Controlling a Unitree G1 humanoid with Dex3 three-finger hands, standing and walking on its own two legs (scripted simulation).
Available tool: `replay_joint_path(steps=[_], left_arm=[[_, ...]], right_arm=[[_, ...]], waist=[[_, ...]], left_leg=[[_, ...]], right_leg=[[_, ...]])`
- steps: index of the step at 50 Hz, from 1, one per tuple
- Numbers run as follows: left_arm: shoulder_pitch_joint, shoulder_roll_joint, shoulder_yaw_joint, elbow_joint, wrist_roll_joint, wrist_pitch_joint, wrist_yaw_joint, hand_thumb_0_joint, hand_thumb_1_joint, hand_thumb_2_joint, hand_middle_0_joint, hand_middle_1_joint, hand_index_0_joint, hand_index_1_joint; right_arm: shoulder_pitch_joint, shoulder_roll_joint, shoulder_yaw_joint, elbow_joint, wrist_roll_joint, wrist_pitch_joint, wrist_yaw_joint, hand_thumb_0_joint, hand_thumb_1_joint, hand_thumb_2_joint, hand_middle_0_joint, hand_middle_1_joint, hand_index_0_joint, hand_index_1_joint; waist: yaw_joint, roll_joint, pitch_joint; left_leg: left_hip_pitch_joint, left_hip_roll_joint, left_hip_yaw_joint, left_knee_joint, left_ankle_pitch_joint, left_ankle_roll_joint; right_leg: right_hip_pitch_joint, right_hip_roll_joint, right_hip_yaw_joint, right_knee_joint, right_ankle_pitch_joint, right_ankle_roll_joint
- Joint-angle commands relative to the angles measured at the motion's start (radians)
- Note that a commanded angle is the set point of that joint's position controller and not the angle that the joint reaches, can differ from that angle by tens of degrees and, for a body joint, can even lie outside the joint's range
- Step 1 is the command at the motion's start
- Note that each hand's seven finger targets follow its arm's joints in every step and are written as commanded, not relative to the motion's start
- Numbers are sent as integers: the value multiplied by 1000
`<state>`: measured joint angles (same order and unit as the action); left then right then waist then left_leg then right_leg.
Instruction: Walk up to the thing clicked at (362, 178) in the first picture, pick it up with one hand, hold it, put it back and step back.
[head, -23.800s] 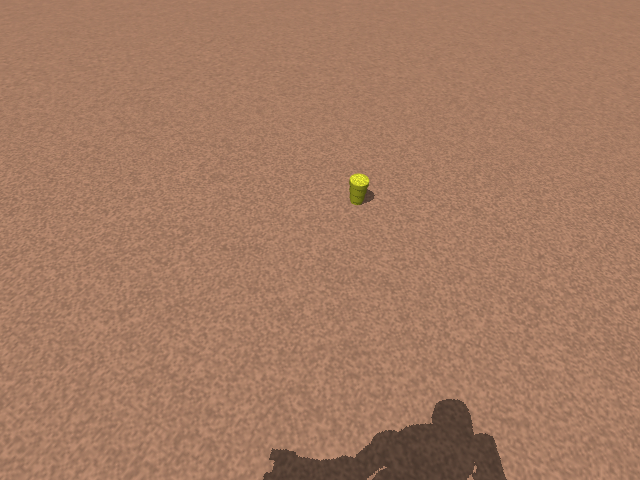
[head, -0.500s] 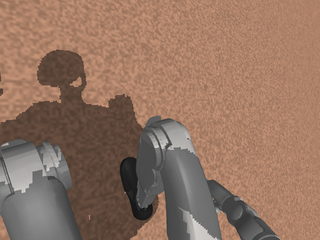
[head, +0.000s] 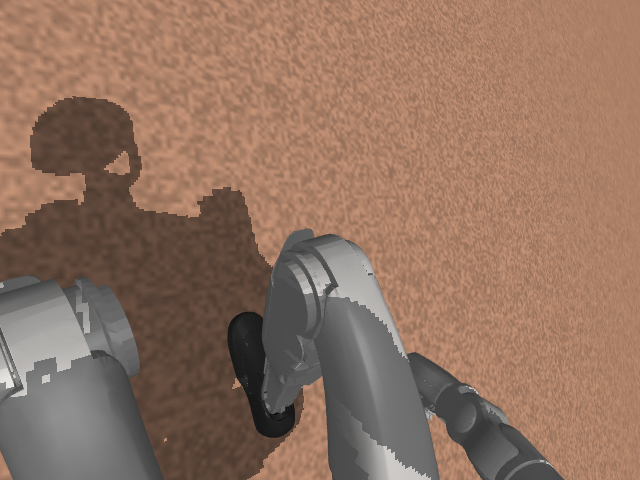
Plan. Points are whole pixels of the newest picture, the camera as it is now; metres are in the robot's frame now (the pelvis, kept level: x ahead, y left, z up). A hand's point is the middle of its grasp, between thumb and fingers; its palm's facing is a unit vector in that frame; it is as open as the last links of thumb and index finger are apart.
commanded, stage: open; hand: left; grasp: from the side
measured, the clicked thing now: out of the picture +0.43 +0.30 -0.22
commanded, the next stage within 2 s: withdraw in 0.36 s
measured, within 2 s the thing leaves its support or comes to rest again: rests again in 0.82 s
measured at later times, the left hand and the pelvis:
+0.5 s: hand out of the picture +0.43 +0.31 -0.17, palm faces +0.45 -0.89 +0.00, open 16.2 cm; pelvis +0.00 +0.00 +0.00, yaw -1 degrees
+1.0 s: hand out of the picture +0.39 +0.37 -0.08, palm faces +0.39 -0.92 -0.09, open 17.6 cm; pelvis +0.00 +0.00 +0.03, yaw +2 degrees
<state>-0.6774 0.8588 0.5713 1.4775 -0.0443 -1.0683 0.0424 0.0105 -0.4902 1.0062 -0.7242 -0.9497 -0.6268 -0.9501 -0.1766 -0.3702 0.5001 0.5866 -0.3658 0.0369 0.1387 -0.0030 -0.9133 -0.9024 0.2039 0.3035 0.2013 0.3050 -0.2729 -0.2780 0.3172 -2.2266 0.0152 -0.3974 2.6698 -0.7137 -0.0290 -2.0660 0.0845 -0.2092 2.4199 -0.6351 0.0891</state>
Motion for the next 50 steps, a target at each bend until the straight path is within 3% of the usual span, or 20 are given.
replay_joint_path(steps=[1, 4, 8, 10, 18, 22, 26, 30, 32, 35, 36, 38, 39, 40, 43, 44, 45, 47, 48, 50], left_arm=[[-267, 214, 7, -191, -18, -113, 3, 0, -31, 747, -958, -925, -982, -904], [-283, 219, -5, -194, -10, -118, 2, 0, -136, 535, -857, -769, -878, -748], [-268, 216, -7, -189, -8, -115, 2, 0, -363, 335, -546, -470, -558, -463], [-269, 189, -24, -161, -9, -110, 1, 0, -413, 252, -459, -367, -462, -362], [-194, 159, -27, -93, -9, -80, -6, 0, -533, 100, -251, -152, -248, -154], [-208, 181, -12, -108, -22, -91, -2, 0, -566, 7, -133, -30, -131, -30], [-243, 204, -2, -144, -31, -114, -5, 0, -562, 27, -70, -7, -67, -9], [-251, 315, 61, -237, -23, -121, -18, 0, -533, 50, -53, -13, -54, -12], [-236, 341, 89, -307, -23, -106, -31, 0, -514, 71, -41, -18, -42, -17], [-218, 326, 79, -422, -20, -58, -62, 0, -519, 54, -48, -12, -48, -11], [-196, 338, 107, -462, -26, -31, -72, 0, -539, 54, -50, -17, -49, -17], [-181, 263, 59, -486, -41, 29, -114, 0, -558, 41, -52, -9, -51, -11], [-126, 186, 22, -453, -55, 68, -142, 0, -574, 36, -57, -21, -59, -20], [-100, 91, -61, -427, -66, 108, -170, 0, -583, 43, -52, -23, -54, -22], [-12, 50, -72, -358, -96, 206, -217, 0, -611, 30, -37, -28, -51, -17], [-143, 111, -40, -539, -115, 204, -224, 0, -611, 21, -32, -22, -49, -9], [-90, 54, -59, -454, -127, 225, -236, 0, -611, 16, -28, -32, -51, -12], [-128, 2, -69, -472, -155, 235, -244, 0, -514, 54, -31, 0, -18, 0], [-72, 294, 26, -470, 34, 301, -196, 0, -509, 62, -68, -54, -63, -54], [-190, 166, -45, -526, 24, 357, -187, 0, -517, 74, -71, -72, -66, -72]], right_arm=[[42, -360, -112, -14, -7, 14, -17, 0, -916, -896, 201, 300, 200, 300], [35, -368, -116, -15, -8, 15, -18, 0, -922, -896, 201, 300, 200, 300], [34, -360, -113, -18, -8, 13, -16, 0, -919, -901, 201, 301, 200, 301], [38, -360, -113, -18, -8, 14, -15, 0, -920, -902, 201, 301, 201, 301], [28, -357, -109, -45, -2, 28, -13, 0, -913, -903, 201, 301, 201, 301], [31, -358, -103, -48, -1, 29, -12, 0, -913, -902, 201, 301, 201, 301], [23, -360, -103, -47, -1, 25, -16, 0, -896, -899, 201, 301, 201, 301], [41, -362, -106, -40, -2, 28, -22, 0, -896, -899, 201, 301, 201, 300], [46, -360, -121, -44, 3, 30, -25, 0, -893, -899, 201, 300, 201, 300], [66, -358, -150, -50, 18, 38, -27, 0, -905, -902, 201, 300, 201, 300], [76, -361, -170, -66, 29, 40, -29, 0, -906, -902, 201, 300, 201, 300], [89, -352, -196, -72, 52, 44, -33, 0, -906, -902, 201, 300, 201, 300], [102, -342, -207, -66, 64, 44, -35, 0, -907, -902, 201, 300, 201, 300], [139, -318, -212, -23, 80, 47, -35, 0, -903, -901, 201, 301, 200, 301], [143, -313, -245, -48, 123, 45, -48, 0, -889, -897, 201, 301, 201, 301], [164, -309, -259, -40, 135, 43, -51, 0, -882, -895, 201, 301, 201, 301], [166, -304, -266, -38, 147, 41, -51, 0, -878, -893, 201, 301, 201, 301], [169, -289, -272, -52, 162, 30, -49, 0, -794, -883, 200, 303, 201, 303], [219, -284, -352, -4, 198, 46, -62, 0, -874, -913, 201, 303, 201, 303], [224, -255, -360, -36, 219, 58, -58, 0, -933, -915, 202, 303, 202, 303]], waist=[[-114, 600, -603], [-121, 611, -575], [-112, 604, -596], [-127, 596, -585], [-104, 555, -542], [-103, 546, -558], [-112, 558, -563], [-77, 630, -620], [-53, 668, -645], [-21, 765, -711], [-4, 777, -757], [-5, 783, -770], [-4, 748, -757], [-15, 704, -713], [6, 561, -661], [16, 578, -688], [11, 556, -682], [-1, 503, -676], [108, 611, -809], [65, 659, -856]], left_leg=[[424, 71, 115, -325, 159, -6], [418, 73, 103, -340, 124, -9], [433, 74, 104, -335, 144, -8], [429, 75, 100, -336, 148, -8], [390, 72, 96, -351, 120, -6], [381, 70, 96, -340, 123, -1], [389, 75, 94, -337, 115, 0], [423, 78, 111, -342, 146, -5], [437, 78, 126, -351, 145, -6], [516, 79, 129, -397, 183, -23], [545, 78, 134, -408, 205, -25], [530, 73, 144, -425, 205, -24], [505, 68, 153, -428, 202, -20], [454, 65, 157, -436, 156, -12], [347, 56, 171, -436, 96, 13], [348, 54, 175, -433, 84, 16], [347, 52, 174, -430, 87, 19], [321, 46, 166, -433, 54, 27], [463, 48, 200, -493, 111, 20], [497, 56, 192, -530, 112, 14]], right_leg=[[275, 25, -143, -163, 214, -82], [251, 24, -149, -157, 187, -84], [260, 27, -146, -158, 201, -84], [254, 27, -148, -157, 207, -84], [245, 29, -155, -171, 178, -86], [266, 33, -157, -174, 183, -84], [254, 33, -153, -170, 180, -84], [293, 33, -139, -166, 196, -89], [297, 32, -126, -171, 195, -93], [272, 20, -119, -155, 208, -102], [273, 17, -113, -156, 220, -105], [251, 13, -102, -161, 221, -108], [246, 11, -98, -172, 221, -108], [224, 10, -96, -186, 184, -106], [200, 10, -88, -229, 146, -100], [184, 8, -82, -226, 139, -103], [175, 7, -79, -225, 143, -102], [166, 4, -82, -233, 117, -102], [169, -13, -48, -250, 120, -110], [121, -15, -39, -245, 112, -120]])
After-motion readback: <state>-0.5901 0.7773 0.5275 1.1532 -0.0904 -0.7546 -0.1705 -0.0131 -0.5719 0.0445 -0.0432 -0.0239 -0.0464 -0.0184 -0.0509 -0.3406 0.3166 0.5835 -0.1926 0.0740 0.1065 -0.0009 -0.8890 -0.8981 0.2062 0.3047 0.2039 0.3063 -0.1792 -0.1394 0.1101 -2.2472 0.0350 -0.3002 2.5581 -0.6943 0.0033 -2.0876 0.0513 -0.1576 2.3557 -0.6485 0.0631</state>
